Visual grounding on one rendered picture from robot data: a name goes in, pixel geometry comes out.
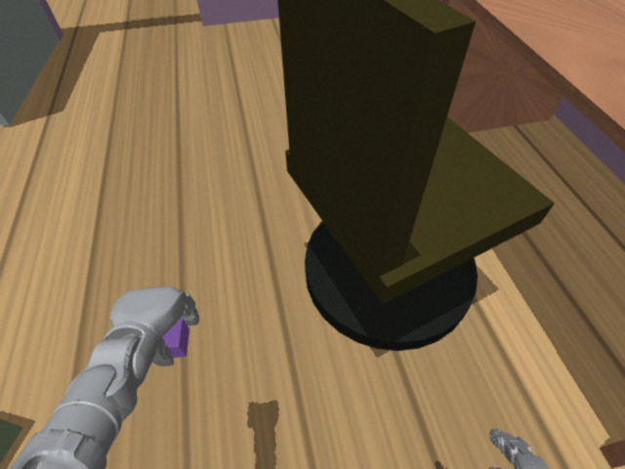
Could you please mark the left robot hand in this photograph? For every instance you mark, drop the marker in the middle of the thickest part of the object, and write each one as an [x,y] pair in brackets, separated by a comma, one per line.
[158,308]

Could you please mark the right robot hand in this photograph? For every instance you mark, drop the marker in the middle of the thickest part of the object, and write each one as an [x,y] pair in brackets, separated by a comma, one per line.
[516,450]

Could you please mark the left robot arm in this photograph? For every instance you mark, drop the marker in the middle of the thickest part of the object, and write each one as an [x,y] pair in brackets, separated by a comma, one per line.
[84,425]

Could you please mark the office chair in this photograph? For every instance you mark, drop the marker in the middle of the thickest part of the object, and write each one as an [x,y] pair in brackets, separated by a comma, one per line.
[407,198]

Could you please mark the desk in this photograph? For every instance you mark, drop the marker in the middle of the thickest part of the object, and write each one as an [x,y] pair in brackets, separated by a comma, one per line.
[524,56]

